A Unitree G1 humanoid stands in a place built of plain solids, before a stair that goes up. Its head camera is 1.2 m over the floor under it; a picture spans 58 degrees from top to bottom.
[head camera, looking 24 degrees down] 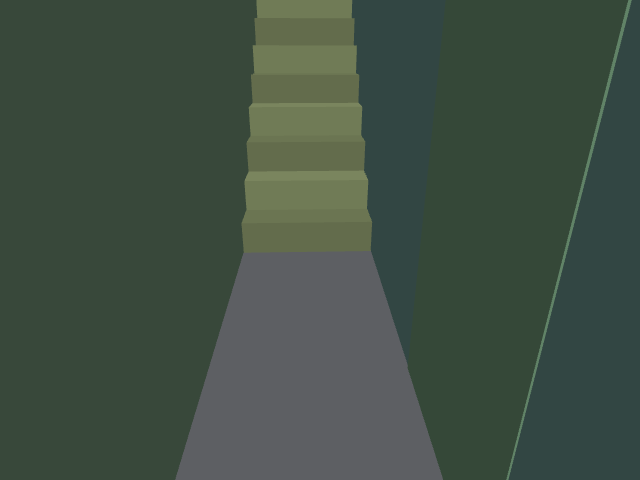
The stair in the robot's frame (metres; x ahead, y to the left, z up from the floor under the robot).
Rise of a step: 0.20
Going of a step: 0.24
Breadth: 0.81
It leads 2 degrees to the left of straight ahead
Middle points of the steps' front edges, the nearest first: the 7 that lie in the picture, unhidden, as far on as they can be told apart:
2.51 0.08 0.20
2.75 0.09 0.41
2.98 0.10 0.61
3.22 0.10 0.81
3.46 0.11 1.01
3.70 0.12 1.21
3.93 0.12 1.42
